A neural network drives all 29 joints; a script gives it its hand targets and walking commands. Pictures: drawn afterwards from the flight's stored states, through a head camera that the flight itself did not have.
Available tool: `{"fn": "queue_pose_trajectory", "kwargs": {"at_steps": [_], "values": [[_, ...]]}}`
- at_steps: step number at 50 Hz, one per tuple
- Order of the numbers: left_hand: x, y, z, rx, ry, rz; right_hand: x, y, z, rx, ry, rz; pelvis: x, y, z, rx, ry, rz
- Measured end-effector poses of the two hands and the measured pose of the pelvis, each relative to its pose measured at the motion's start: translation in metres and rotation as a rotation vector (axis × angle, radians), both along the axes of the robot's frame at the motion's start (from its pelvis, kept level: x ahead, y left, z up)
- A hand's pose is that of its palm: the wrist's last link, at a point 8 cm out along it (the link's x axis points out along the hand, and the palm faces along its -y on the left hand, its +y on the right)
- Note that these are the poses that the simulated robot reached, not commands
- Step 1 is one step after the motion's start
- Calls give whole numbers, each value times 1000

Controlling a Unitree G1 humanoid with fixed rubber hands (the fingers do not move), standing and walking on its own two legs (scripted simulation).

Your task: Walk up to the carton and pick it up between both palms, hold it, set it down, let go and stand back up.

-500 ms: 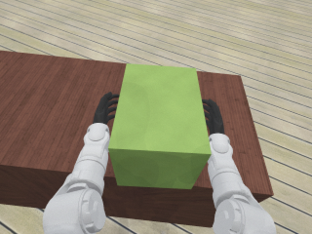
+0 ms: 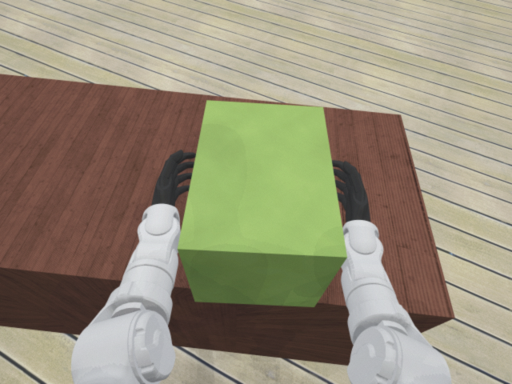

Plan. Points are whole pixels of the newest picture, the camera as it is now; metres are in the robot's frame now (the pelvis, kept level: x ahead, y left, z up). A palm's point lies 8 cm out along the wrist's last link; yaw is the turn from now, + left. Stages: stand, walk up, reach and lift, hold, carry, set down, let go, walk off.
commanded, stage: set down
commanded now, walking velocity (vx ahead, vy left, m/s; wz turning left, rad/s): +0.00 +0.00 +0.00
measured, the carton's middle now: (260, 202) +0.44 +0.00 -0.01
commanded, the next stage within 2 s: none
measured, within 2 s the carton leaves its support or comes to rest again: neither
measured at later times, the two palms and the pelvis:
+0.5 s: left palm (166, 201) +0.41 +0.16 +0.03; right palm (354, 213) +0.39 -0.15 +0.04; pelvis -0.01 +0.00 +0.00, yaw +0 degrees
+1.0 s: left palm (167, 203) +0.41 +0.16 +0.03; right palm (354, 215) +0.39 -0.15 +0.03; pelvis -0.01 +0.00 +0.00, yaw +0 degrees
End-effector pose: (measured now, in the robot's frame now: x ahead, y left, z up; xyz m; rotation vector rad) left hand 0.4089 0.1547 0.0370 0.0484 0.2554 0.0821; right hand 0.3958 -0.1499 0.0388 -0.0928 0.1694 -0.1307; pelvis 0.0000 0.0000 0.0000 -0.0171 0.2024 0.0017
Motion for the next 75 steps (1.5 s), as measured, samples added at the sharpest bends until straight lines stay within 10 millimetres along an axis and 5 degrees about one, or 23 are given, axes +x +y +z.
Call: {"fn": "queue_pose_trajectory", "kwargs": {"at_steps": [48, 63, 75], "values": [[-2, 1, -7, 7, -7, -10, -3, -1, -5, -22, -1, 7, -7, 0, 0, 9, -6, -6], [15, 1, -35, -19, 60, 15, 7, -4, -35, 55, 147, 8, -13, 0, -15, -8, 156, -40], [19, 33, -29, 0, 33, 51, 24, -39, -26, 46, 108, -32, -22, -3, -30, -20, 226, -26]]}}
